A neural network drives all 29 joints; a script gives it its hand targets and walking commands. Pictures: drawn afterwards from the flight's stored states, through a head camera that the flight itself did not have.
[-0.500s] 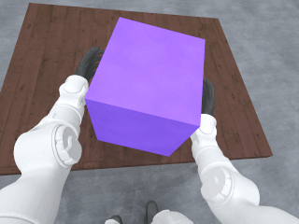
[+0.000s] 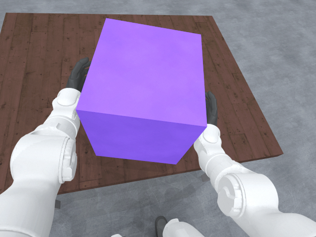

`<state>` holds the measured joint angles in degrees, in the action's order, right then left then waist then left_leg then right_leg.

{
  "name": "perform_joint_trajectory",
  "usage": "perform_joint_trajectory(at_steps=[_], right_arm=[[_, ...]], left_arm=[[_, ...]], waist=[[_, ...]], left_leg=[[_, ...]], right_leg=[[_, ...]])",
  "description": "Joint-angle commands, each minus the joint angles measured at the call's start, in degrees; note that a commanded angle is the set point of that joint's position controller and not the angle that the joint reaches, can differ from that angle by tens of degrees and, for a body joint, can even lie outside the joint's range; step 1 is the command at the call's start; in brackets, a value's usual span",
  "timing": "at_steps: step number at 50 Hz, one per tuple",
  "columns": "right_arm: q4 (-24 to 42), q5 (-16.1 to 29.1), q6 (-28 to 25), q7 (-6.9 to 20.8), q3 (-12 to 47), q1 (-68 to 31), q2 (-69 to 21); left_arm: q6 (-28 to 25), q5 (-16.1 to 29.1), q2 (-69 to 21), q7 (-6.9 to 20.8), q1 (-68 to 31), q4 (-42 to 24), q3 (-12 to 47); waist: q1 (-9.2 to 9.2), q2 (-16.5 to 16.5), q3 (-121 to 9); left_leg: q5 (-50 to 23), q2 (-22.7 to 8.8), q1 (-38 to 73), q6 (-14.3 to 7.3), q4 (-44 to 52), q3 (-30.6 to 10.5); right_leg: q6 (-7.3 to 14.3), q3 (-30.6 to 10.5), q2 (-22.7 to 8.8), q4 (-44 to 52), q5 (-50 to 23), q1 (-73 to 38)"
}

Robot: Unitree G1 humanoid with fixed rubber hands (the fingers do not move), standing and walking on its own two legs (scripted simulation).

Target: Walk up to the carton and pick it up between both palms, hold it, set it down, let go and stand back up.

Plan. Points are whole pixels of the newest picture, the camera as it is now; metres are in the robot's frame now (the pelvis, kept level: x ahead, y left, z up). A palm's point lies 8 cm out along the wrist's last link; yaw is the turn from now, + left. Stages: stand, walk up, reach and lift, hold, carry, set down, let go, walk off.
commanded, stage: set down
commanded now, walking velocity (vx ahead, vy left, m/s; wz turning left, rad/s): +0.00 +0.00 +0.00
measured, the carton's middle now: (144, 99) +0.47 -0.04 +0.00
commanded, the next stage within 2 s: none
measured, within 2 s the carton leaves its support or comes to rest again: neither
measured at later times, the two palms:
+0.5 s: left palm (63, 77) +0.50 +0.15 +0.09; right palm (229, 108) +0.38 -0.23 +0.07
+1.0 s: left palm (42, 45) +0.50 +0.17 +0.17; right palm (247, 81) +0.39 -0.23 +0.16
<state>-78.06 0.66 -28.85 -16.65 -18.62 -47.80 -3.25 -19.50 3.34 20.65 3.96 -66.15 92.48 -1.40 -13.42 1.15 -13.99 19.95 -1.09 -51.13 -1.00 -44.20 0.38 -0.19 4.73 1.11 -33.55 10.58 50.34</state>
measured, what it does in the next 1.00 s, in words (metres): stands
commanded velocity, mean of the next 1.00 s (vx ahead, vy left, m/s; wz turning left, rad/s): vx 0.00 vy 0.00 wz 0.00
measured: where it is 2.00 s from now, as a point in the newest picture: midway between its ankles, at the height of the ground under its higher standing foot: outside the picture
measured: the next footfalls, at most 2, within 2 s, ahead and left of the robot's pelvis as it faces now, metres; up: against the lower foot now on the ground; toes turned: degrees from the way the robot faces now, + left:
none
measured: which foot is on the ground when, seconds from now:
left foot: down 0.00-1.00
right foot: down 0.00-1.00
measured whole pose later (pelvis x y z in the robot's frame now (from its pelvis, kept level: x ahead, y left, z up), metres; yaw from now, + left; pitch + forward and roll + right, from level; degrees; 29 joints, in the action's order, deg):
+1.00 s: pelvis -0.02 -0.01 +0.02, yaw +1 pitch +16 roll -2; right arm -63.3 18.1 -1.1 -16.3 -3.0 -56.4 4.9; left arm -5.4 21.9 30.9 8.1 -74.4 90.8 14.8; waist -16.8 -2.9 -10.7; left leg 16.3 0.9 -34.9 -1.9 -35.3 -0.5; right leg 0.4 3.4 0.4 -28.5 8.0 36.4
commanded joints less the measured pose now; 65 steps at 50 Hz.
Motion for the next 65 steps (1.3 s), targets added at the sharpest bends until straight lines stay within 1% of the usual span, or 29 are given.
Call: perform_joint_trajectory(at_steps=[1,3,6,8,10,11,12,16,19,21,22,26,30,31,32,35,38,40,44,45,46,47,49,53,55,57,61,64,65], right_arm=[[3.67,6.46,0.75,0.24,5.79,-20.88,9.28],[0.08,9.68,3.05,0.91,8.05,-20.67,10.02],[-2.74,12.30,6.04,2.07,8.41,-22.99,12.83],[-0.14,12.29,6.93,2.40,8.36,-25.44,13.81],[4.33,12.47,7.60,3.10,8.02,-28.45,14.94],[3.91,12.58,8.49,3.45,8.44,-29.32,15.40],[5.21,12.91,9.07,3.76,8.91,-30.09,16.03],[4.82,14.31,10.99,4.18,10.23,-30.18,18.17],[2.99,14.19,11.96,3.68,9.70,-30.20,19.15],[2.50,14.46,12.73,3.64,10.16,-29.93,18.90],[5.13,14.11,12.70,3.46,10.16,-30.54,18.62],[11.65,15.05,14.03,3.40,12.18,-30.57,17.82],[11.89,16.09,17.23,2.97,13.91,-29.82,17.39],[13.27,16.80,17.73,2.91,14.57,-29.45,17.09],[14.29,16.85,18.17,2.88,13.94,-29.92,17.37],[12.86,16.66,20.16,2.46,15.00,-29.44,17.09],[18.29,17.29,20.74,1.54,15.14,-29.53,16.73],[18.84,17.99,21.91,1.04,15.85,-29.23,16.05],[22.36,17.98,24.95,0.59,15.72,-30.57,16.45],[23.03,18.39,25.54,0.60,15.76,-30.47,16.42],[21.96,17.58,26.25,0.34,15.06,-30.69,17.19],[22.76,17.30,26.71,0.25,14.51,-31.06,17.70],[22.30,16.72,27.80,0.07,13.99,-31.32,18.15],[20.91,17.70,29.03,0.45,13.11,-30.11,20.17],[19.57,18.04,30.67,0.79,13.92,-30.30,20.38],[19.16,18.14,32.11,0.81,14.69,-30.55,20.44],[23.89,20.15,33.00,1.08,17.15,-30.30,19.60],[25.11,19.82,33.85,1.49,18.28,-31.42,18.95],[24.99,19.02,33.77,1.50,17.63,-30.44,19.25]], left_arm=[[-1.25,2.60,6.24,0.04,-21.20,-1.55,2.42],[-0.44,3.58,6.47,0.28,-21.34,0.66,3.69],[0.45,6.90,5.75,0.53,-24.51,3.08,8.64],[-0.09,10.20,6.16,0.50,-27.14,2.22,11.18],[-1.22,13.54,7.20,0.29,-31.32,-1.40,14.07],[-1.28,14.90,7.71,0.34,-32.22,-0.79,15.60],[-1.41,16.01,7.81,0.30,-32.83,-2.25,16.28],[0.66,16.49,7.62,1.04,-31.28,-1.23,17.60],[2.16,15.97,8.12,1.85,-30.62,0.94,17.84],[3.26,16.37,7.83,2.27,-29.67,1.98,18.54],[3.05,17.03,8.22,2.34,-30.49,1.02,18.62],[3.29,18.35,10.80,2.51,-31.41,-3.21,17.67],[5.82,18.05,11.79,3.09,-30.16,-2.50,17.08],[6.30,17.60,11.83,3.13,-29.45,-2.78,16.53],[6.47,17.85,12.31,3.10,-30.69,-3.66,17.18],[8.10,17.49,12.98,3.72,-29.07,-0.83,16.64],[8.46,17.76,14.65,3.88,-30.07,-4.97,15.80],[9.08,17.33,15.35,3.97,-30.21,-6.16,15.03],[11.25,18.95,16.15,4.00,-30.62,-7.70,15.49],[11.45,18.94,16.31,3.95,-31.49,-9.18,15.40],[12.29,19.04,15.89,4.06,-31.39,-8.02,16.36],[12.79,18.90,16.25,4.04,-32.36,-8.97,16.13],[14.36,18.59,16.15,4.31,-31.58,-8.35,16.29],[15.70,18.08,16.22,4.45,-33.04,-11.69,16.50],[17.00,17.23,15.90,4.49,-32.49,-10.27,16.72],[18.41,17.44,15.63,4.91,-31.05,-8.85,17.16],[18.45,18.38,15.71,5.23,-30.24,-9.44,17.23],[17.73,19.22,16.63,5.31,-30.47,-8.31,16.98],[17.49,19.61,15.75,5.19,-29.54,-8.72,17.57]], waist=[[-0.09,10.24,-38.23],[-0.01,10.41,-33.28],[-1.26,13.61,-26.73],[-2.17,12.98,-28.63],[-2.42,14.60,-33.95],[-2.86,15.04,-34.00],[-2.84,15.24,-36.77],[-2.47,17.27,-37.96],[-3.02,17.13,-34.44],[-3.58,15.64,-31.90],[-3.90,13.62,-34.02],[-2.95,10.69,-37.75],[-2.98,8.95,-31.56],[-2.09,9.19,-31.05],[-2.40,10.39,-31.56],[-2.87,8.00,-25.96],[-2.81,7.97,-32.31],[-2.67,8.34,-31.20],[-3.09,6.06,-30.00],[-2.83,7.42,-29.95],[-4.11,7.52,-29.53],[-3.64,9.05,-29.98],[-3.86,9.22,-29.15],[-3.85,13.61,-26.02],[-3.40,14.10,-21.81],[-3.41,12.35,-17.53],[-2.20,9.78,-17.37],[-1.19,5.98,-13.42],[-2.18,5.08,-13.06]], left_leg=[[-28.98,2.36,20.80,6.15,-2.62,-0.49],[-27.85,2.06,23.12,6.01,-2.77,-1.15],[-23.30,0.53,26.26,7.13,-1.85,-3.07],[-20.51,0.32,25.75,7.14,-1.68,-3.37],[-18.54,0.56,25.25,7.47,-1.60,-3.57],[-17.48,0.77,24.84,7.35,-1.48,-3.70],[-19.21,0.50,26.66,7.60,-1.53,-3.92],[-23.41,0.43,30.43,8.13,-2.40,-4.44],[-20.19,0.90,28.30,7.69,-1.42,-4.28],[-19.33,0.75,28.18,7.26,-0.78,-4.42],[-19.51,0.79,28.25,6.79,-0.71,-4.49],[-23.96,1.95,28.71,5.55,-0.23,-3.08],[-20.30,2.28,27.48,4.06,2.35,-2.43],[-19.74,2.46,27.07,3.70,2.84,-2.16],[-19.94,2.33,27.30,4.09,3.51,-2.41],[-18.21,2.48,28.09,3.11,5.24,-2.11],[-19.97,3.27,27.79,2.89,5.86,-1.08],[-20.02,3.63,27.55,2.38,6.91,-0.91],[-16.66,3.27,28.65,1.23,9.88,-1.01],[-17.50,3.22,29.65,1.61,10.26,-1.05],[-17.48,2.98,31.35,1.92,10.64,-1.21],[-17.54,2.80,32.75,2.37,11.07,-1.13],[-20.12,2.53,35.65,2.83,11.31,-1.11],[-26.33,1.24,43.63,5.22,12.24,-2.04],[-23.15,1.01,44.42,4.74,13.97,-2.15],[-21.65,0.78,44.21,3.98,15.39,-2.11],[-18.43,1.47,41.13,1.94,17.30,-1.54],[-12.03,1.25,38.68,0.03,19.43,-1.96],[-10.81,0.80,39.01,0.08,20.01,-2.33]], right_leg=[[-0.60,-0.19,0.95,-5.38,-27.07,-20.49],[-0.28,0.14,1.16,-4.86,-21.86,-15.79],[0.68,1.83,1.48,-4.11,-10.43,-5.46],[0.39,2.34,1.41,-5.09,-9.16,-3.51],[0.30,2.61,1.13,-6.21,-8.40,-2.57],[0.46,2.63,0.91,-6.54,-7.96,-2.50],[0.45,2.84,1.07,-7.06,-9.02,-2.51],[1.19,2.81,1.28,-7.03,-10.11,-3.71],[1.50,2.44,0.86,-5.88,-8.32,-4.47],[1.42,2.29,0.64,-5.38,-8.37,-4.60],[0.73,2.55,0.72,-5.50,-9.69,-6.05],[-0.23,1.88,0.75,-4.54,-15.12,-12.80],[-0.03,0.58,0.12,-2.19,-13.69,-17.01],[0.19,0.03,-0.21,-1.52,-13.83,-18.22],[0.25,0.16,-0.23,-1.37,-14.25,-18.74],[0.10,-0.08,-0.50,0.45,-14.36,-20.90],[-0.53,-1.03,-0.86,1.11,-19.53,-25.74],[-0.62,-1.95,-1.39,2.12,-21.01,-28.58],[-0.76,-2.07,-1.46,3.92,-19.97,-30.64],[-0.57,-2.17,-1.58,4.70,-19.83,-30.40],[-0.24,-1.74,-1.33,5.28,-20.29,-30.20],[0.10,-1.41,-1.21,5.87,-19.84,-29.78],[0.54,-0.85,-0.64,6.86,-21.58,-30.30],[1.71,0.13,0.11,9.78,-20.97,-27.80],[2.13,0.24,-0.17,11.18,-17.94,-27.47],[2.26,0.14,-0.09,12.25,-17.15,-28.88],[1.94,-1.15,-0.85,12.69,-17.39,-34.10],[1.63,-1.04,-0.97,12.96,-11.79,-34.65],[1.78,-0.77,-0.80,12.78,-11.41,-34.60]])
